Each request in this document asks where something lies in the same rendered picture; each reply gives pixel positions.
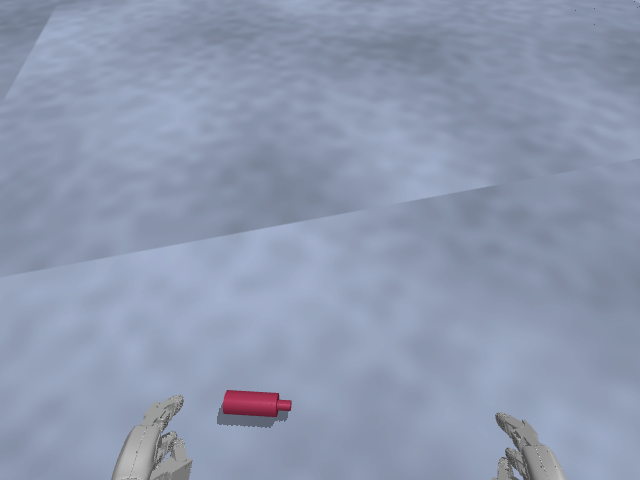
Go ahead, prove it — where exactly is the left robot hand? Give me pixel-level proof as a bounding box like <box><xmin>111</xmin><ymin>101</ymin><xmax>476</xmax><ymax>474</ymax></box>
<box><xmin>111</xmin><ymin>395</ymin><xmax>193</xmax><ymax>480</ymax></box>

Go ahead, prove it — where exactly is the bottle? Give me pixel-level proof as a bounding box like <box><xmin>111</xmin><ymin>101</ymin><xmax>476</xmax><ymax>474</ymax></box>
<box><xmin>223</xmin><ymin>390</ymin><xmax>291</xmax><ymax>417</ymax></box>

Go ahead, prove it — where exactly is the right robot hand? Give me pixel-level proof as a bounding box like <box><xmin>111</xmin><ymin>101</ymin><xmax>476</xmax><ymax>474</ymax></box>
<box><xmin>492</xmin><ymin>412</ymin><xmax>567</xmax><ymax>480</ymax></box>

